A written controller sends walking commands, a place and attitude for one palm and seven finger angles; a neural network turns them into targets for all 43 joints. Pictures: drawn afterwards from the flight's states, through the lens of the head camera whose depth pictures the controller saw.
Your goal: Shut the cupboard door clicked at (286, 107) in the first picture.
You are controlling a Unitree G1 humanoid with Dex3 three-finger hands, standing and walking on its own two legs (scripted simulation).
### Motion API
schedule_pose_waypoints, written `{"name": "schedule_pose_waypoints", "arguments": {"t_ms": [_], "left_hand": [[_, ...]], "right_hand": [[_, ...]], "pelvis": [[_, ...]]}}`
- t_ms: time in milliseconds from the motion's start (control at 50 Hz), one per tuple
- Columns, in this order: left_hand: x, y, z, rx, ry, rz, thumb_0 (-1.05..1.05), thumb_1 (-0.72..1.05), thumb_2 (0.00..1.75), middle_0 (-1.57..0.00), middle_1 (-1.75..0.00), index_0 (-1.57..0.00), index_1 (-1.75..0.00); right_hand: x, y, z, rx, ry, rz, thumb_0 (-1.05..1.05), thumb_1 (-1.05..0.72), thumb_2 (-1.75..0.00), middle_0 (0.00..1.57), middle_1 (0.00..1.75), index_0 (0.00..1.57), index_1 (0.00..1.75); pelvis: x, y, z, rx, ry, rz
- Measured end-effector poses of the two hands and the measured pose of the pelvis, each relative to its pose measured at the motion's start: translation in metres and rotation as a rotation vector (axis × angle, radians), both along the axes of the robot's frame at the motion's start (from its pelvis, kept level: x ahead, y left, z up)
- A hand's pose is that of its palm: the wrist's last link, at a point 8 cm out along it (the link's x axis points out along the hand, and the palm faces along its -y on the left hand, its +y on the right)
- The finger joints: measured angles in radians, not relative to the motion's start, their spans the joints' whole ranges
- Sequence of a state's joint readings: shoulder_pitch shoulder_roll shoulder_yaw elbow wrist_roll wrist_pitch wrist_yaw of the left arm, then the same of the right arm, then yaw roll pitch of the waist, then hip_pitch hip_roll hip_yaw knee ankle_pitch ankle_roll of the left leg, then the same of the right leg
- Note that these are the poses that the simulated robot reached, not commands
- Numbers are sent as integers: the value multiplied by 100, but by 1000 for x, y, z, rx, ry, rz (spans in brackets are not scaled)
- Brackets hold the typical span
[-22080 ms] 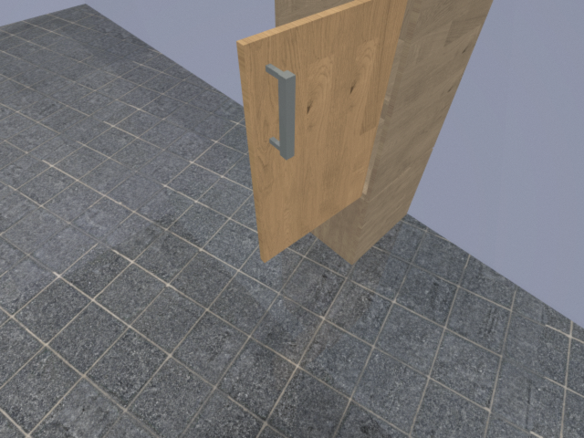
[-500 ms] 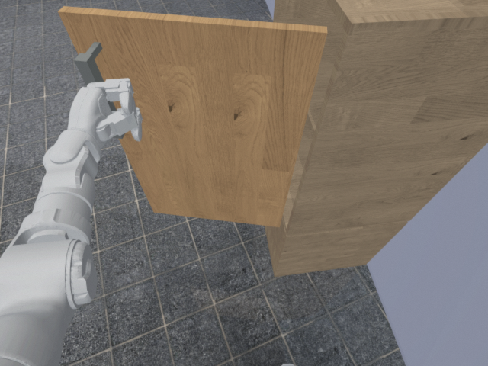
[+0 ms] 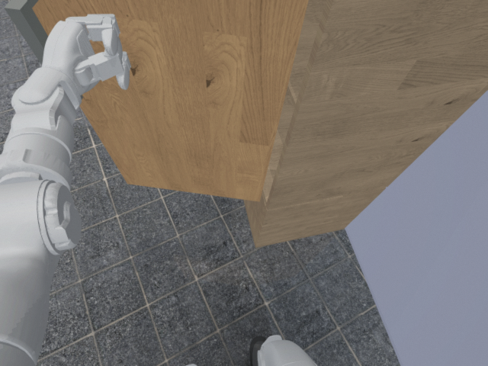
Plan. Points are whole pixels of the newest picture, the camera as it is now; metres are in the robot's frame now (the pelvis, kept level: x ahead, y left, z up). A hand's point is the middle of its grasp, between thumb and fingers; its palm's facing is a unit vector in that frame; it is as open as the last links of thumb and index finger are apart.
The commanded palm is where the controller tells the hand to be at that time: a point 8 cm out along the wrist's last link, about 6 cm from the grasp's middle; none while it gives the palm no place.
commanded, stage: push the door shut along its arc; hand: left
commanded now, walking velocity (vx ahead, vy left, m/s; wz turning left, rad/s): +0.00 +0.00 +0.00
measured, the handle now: (56, 51) +0.58 +0.20 +0.15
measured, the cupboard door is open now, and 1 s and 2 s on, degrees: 70 53 53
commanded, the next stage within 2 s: pull the fist back off the door in 0.66 s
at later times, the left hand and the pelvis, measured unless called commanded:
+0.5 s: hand (131, 43) +0.57 +0.09 +0.16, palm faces -0.36 -0.93 -0.01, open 3.2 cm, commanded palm +0.59 +0.13 +0.15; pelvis +0.01 +0.00 -0.01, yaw +0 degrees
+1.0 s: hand (145, 29) +0.62 +0.07 +0.15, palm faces +0.07 -1.00 -0.03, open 3.1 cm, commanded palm +0.58 +0.11 +0.15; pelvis +0.01 +0.00 -0.01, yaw +0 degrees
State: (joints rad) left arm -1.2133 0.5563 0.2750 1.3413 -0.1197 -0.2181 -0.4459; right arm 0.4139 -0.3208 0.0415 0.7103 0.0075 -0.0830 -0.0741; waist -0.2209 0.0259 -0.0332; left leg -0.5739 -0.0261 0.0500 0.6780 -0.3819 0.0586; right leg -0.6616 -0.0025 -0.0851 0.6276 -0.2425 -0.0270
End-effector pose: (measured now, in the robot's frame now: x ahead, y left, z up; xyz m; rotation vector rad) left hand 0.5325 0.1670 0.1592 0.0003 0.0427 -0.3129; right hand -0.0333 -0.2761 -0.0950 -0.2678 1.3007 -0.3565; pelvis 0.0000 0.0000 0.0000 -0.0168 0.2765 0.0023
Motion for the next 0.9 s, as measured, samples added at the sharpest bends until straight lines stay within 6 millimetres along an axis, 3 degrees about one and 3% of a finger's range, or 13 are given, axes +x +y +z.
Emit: {"name": "schedule_pose_waypoints", "arguments": {"t_ms": [240,780,840,900], "left_hand": [[23,-8,1,24,6,-25,1,91,94,-130,-150,-129,-150],[52,-34,6,16,15,-104,5,101,99,-130,-150,-130,-150],[58,-33,1,-112,63,57,4,96,97,-130,-150,-130,-150],[62,-33,-5,-126,75,245,3,90,94,-130,-150,-130,-150]], "right_hand": [[-27,9,-1,24,120,-58,0,-90,-89,20,30,20,30],[-27,3,-6,-2,175,-61,0,-90,-89,20,30,20,30],[-27,7,-6,22,172,-48,0,-90,-89,20,30,20,30],[-28,16,-6,74,172,-20,0,-90,-89,20,30,20,30]], "pelvis": [[10,-2,-3,-6,39,-10],[14,-3,-13,-12,91,2],[14,-3,-14,-24,109,10],[13,-3,-14,-25,128,13]]}}
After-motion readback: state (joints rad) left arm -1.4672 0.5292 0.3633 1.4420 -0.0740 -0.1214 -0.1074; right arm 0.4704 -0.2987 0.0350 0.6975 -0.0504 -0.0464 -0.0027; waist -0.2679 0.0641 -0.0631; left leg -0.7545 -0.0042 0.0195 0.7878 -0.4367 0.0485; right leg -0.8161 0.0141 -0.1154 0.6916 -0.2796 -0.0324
